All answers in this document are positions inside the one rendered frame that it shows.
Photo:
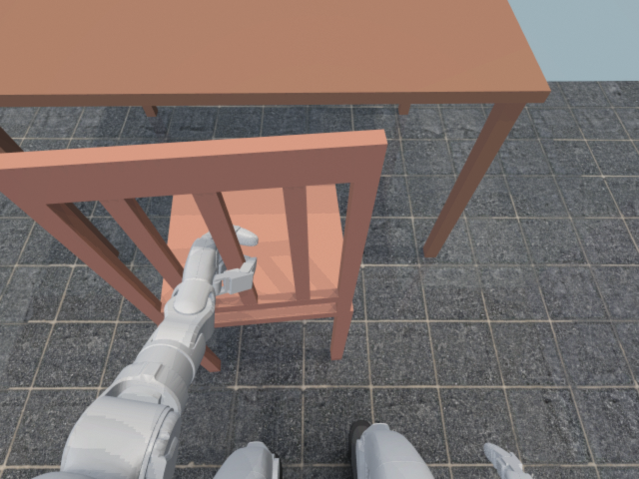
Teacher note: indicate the robot left hand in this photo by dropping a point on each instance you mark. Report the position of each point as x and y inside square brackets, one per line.
[205, 263]

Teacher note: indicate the chair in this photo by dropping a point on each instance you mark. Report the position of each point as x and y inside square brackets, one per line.
[281, 188]

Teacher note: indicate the robot right foot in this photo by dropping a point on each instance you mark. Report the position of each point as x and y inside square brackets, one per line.
[355, 432]

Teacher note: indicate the table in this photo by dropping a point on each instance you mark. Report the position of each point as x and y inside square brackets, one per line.
[98, 53]

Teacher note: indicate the robot right hand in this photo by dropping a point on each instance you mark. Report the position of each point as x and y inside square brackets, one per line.
[507, 464]

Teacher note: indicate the robot left forearm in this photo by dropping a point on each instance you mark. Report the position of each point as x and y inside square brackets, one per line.
[169, 361]

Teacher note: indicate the left robot upper arm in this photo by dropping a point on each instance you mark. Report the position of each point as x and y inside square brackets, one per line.
[123, 439]

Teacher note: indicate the right robot shin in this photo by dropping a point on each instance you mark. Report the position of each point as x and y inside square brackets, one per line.
[376, 426]

